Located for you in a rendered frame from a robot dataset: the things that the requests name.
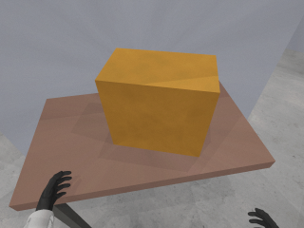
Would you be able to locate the carton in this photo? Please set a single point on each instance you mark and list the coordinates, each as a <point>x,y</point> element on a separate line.
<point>159,100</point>

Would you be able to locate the left robot forearm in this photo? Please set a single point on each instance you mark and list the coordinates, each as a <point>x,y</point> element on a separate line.
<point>41,219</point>

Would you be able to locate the table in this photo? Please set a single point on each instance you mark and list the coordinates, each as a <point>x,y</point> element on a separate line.
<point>73,135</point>

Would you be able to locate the right robot hand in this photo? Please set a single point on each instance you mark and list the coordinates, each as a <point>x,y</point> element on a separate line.
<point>266,221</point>

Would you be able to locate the left robot hand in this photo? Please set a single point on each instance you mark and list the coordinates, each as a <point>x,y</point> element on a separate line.
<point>50,195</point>

